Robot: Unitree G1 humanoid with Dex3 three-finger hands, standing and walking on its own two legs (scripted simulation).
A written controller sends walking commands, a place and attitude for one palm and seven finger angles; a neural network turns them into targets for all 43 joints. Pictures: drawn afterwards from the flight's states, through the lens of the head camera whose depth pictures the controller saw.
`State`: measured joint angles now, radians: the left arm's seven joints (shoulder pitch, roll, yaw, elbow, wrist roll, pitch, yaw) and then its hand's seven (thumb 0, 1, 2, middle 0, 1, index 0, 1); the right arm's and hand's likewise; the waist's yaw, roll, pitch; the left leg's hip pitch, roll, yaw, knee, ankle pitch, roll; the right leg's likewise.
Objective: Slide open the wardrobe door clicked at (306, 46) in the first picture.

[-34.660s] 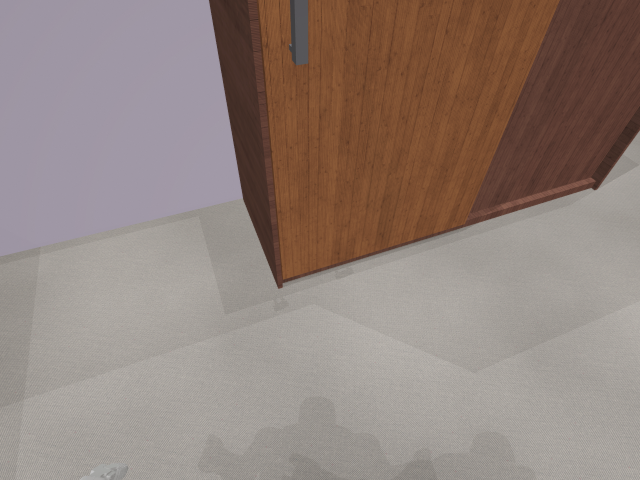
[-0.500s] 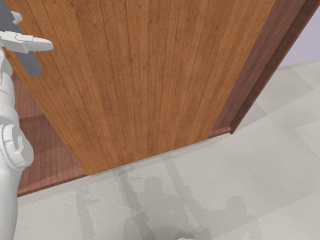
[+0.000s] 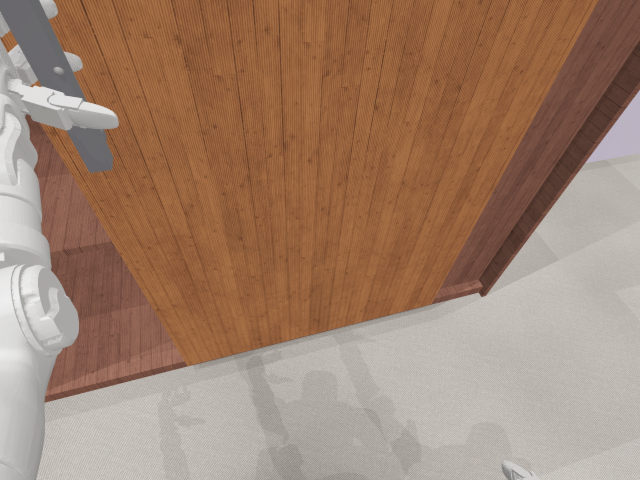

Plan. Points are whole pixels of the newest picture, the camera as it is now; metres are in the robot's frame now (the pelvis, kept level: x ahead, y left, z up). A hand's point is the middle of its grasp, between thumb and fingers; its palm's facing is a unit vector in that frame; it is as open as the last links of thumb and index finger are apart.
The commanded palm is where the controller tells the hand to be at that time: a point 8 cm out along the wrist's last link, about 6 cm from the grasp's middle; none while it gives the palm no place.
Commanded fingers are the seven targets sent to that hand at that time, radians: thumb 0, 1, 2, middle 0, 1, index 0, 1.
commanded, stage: slip the hand off the handle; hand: left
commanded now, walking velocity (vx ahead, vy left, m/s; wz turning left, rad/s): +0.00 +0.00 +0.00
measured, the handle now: (46, 39) +0.52 +0.28 +0.27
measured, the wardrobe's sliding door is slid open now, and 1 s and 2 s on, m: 0.58 0.57 0.57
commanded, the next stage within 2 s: draw the hand back to the body in 0.94 s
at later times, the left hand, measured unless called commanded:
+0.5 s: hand out of the picture +0.44 +0.33 +0.25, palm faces +0.37 -0.92 -0.12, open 14.5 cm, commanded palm +0.39 +0.36 +0.25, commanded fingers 0.00 -0.55 0.20 -0.25 -1.15 -0.25 -1.15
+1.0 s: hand out of the picture +0.35 +0.31 +0.25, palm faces +0.40 -0.91 -0.09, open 14.7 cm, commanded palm +0.32 +0.35 +0.25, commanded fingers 0.00 -0.55 0.20 -0.25 -1.15 -0.25 -1.15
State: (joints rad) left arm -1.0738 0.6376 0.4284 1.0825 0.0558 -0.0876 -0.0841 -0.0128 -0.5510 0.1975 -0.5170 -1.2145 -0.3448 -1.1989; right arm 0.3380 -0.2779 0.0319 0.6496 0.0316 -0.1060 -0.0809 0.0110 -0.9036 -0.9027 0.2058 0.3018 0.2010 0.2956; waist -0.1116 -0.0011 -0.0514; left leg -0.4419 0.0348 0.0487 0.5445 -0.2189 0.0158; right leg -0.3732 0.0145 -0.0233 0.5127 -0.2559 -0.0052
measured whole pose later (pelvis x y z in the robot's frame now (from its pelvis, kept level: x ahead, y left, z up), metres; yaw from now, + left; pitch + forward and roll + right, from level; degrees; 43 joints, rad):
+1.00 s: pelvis +0.02 +0.01 +0.00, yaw +3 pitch +1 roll -1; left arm -0.48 0.46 0.42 0.26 -0.15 0.17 -0.12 -0.01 -0.55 0.20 -0.25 -1.15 -0.25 -1.15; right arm 0.19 -0.23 0.08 0.62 0.06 -0.13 -0.11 0.01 -0.90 -0.90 0.21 0.30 0.20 0.30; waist 0.05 0.03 -0.07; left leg -0.29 -0.01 0.01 0.52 -0.25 0.02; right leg -0.19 -0.02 -0.07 0.48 -0.30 0.00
